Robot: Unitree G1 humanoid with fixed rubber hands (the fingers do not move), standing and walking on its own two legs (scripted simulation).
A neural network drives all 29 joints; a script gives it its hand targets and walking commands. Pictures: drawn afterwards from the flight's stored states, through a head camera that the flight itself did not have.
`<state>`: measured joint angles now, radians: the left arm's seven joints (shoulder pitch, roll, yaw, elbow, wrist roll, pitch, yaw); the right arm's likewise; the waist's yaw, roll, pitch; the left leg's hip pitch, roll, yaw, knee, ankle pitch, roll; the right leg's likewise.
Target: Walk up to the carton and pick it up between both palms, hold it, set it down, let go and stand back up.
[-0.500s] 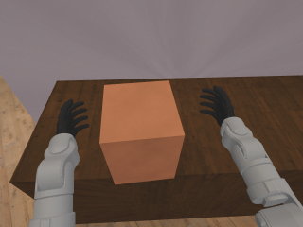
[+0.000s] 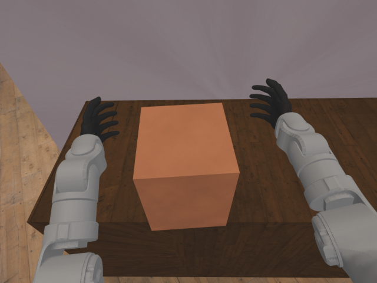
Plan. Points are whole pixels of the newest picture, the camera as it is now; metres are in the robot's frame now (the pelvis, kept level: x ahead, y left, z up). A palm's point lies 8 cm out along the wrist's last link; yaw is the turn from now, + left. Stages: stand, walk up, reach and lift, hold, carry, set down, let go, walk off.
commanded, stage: reach and lift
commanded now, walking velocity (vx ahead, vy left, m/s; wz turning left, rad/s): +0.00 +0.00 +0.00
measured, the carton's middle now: (185, 169) +0.40 +0.07 -0.01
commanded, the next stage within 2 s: none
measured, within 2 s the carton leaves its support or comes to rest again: neither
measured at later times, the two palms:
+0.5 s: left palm (113, 170) +0.35 +0.23 +0.04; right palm (263, 152) +0.43 -0.11 +0.05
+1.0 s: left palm (125, 173) +0.35 +0.21 +0.03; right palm (255, 152) +0.43 -0.09 +0.04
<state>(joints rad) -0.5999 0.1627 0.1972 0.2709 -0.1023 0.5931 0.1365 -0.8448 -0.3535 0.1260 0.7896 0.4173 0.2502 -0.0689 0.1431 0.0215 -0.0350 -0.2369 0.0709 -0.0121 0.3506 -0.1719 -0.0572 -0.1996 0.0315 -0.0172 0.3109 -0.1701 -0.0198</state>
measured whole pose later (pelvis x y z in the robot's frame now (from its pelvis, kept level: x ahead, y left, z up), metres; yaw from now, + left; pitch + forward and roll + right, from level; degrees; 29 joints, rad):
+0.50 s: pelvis +0.00 +0.01 -0.01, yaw +0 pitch +11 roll -1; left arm -0.56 0.05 0.18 0.82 -0.02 -0.07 0.16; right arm -0.76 -0.21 0.02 1.15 0.21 -0.16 -0.01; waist 0.15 0.00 -0.12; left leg -0.43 0.07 -0.02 0.43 -0.19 -0.05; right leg -0.38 0.03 -0.02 0.37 -0.18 -0.01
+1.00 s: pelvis +0.00 +0.00 -0.01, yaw +1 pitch +15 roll -1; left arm -0.59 -0.01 0.20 0.94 -0.02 -0.23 0.15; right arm -0.82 -0.18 0.04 1.26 0.21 -0.25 -0.02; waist 0.16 0.01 -0.20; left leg -0.54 0.08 -0.01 0.48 -0.20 -0.05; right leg -0.49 0.04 -0.03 0.42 -0.20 -0.02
